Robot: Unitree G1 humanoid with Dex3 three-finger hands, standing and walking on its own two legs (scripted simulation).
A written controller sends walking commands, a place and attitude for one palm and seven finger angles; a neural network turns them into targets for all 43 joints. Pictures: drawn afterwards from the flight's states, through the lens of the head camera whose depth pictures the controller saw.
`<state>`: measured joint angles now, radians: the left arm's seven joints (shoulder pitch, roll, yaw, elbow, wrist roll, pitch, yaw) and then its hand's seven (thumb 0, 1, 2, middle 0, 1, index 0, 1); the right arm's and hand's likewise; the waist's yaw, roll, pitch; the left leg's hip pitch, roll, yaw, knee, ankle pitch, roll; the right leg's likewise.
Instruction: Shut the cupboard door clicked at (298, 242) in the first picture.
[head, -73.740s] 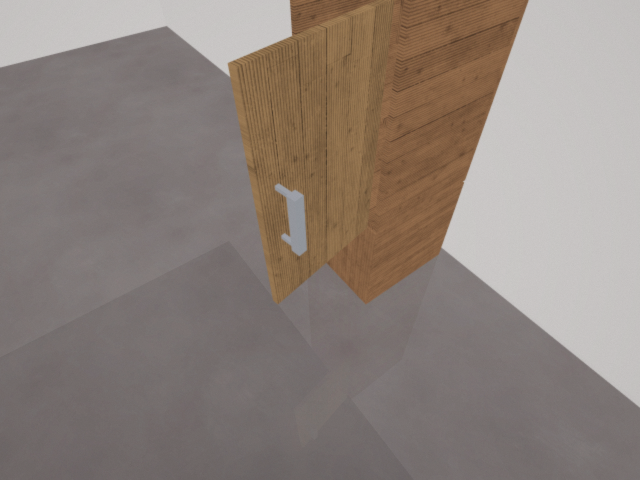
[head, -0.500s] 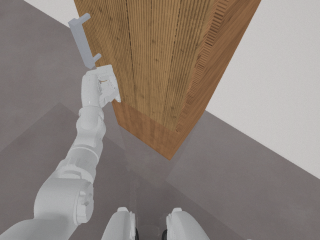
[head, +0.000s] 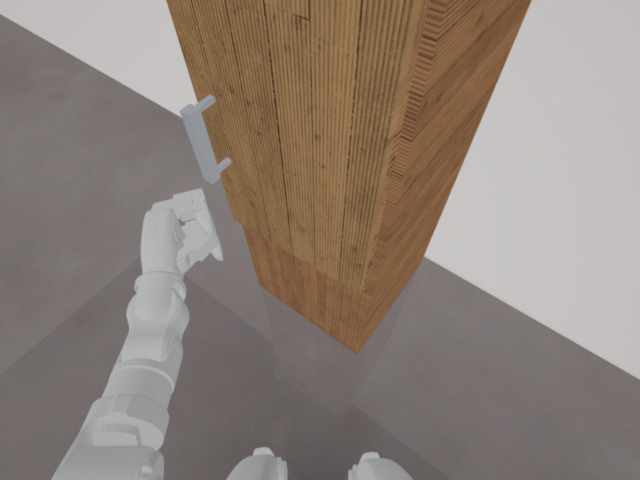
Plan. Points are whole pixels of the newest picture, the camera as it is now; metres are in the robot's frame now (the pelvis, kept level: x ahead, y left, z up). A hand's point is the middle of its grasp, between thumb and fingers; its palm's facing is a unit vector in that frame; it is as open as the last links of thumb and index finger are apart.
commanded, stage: draw the hand back to the body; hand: left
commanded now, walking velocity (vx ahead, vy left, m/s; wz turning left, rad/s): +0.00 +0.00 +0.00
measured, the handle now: (210, 140) +0.65 +0.18 +0.01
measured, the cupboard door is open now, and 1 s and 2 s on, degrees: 2 2 2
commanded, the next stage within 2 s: step back with the hand held close in 1.28 s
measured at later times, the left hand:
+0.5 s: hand (80, 292) +0.29 +0.22 +0.14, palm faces +0.22 -0.95 -0.24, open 3.4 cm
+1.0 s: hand out of the picture +0.20 +0.29 +0.23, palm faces +0.51 -0.74 -0.44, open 6.8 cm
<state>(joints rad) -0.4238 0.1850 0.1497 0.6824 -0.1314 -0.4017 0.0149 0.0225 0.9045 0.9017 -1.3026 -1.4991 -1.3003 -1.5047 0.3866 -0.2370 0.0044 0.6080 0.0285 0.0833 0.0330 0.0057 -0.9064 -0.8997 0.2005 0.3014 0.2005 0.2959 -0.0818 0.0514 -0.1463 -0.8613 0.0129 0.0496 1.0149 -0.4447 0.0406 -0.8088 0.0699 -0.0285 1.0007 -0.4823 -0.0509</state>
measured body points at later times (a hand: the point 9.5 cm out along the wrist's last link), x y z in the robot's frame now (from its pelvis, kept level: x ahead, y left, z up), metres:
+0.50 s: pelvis +0.02 +0.01 +0.06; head +0.02 +0.00 +0.51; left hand +0.27 +0.27 +0.16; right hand +0.24 -0.19 -0.01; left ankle +0.02 +0.10 -0.67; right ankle +0.00 -0.09 -0.67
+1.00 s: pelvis +0.03 +0.01 +0.07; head +0.01 -0.03 +0.52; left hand +0.17 +0.33 +0.26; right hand +0.23 -0.20 -0.02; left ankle +0.02 +0.10 -0.67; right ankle +0.00 -0.09 -0.67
